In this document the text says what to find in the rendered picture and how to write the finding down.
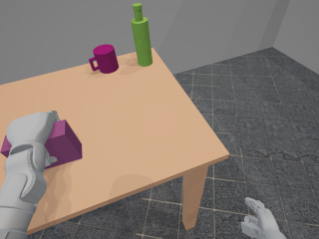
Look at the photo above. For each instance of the right robot forearm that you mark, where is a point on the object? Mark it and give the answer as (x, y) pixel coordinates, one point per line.
(272, 234)

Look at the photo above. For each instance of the sponge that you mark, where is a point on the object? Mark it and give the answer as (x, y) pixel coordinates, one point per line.
(62, 143)

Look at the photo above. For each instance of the robot left hand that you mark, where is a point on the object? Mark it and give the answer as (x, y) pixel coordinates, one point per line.
(34, 127)

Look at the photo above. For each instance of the left robot forearm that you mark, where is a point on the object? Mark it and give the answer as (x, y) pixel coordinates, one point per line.
(23, 188)

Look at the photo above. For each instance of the robot right hand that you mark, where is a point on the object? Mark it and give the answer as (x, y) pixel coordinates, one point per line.
(252, 226)

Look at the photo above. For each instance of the table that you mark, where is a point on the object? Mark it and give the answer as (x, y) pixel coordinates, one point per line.
(138, 129)

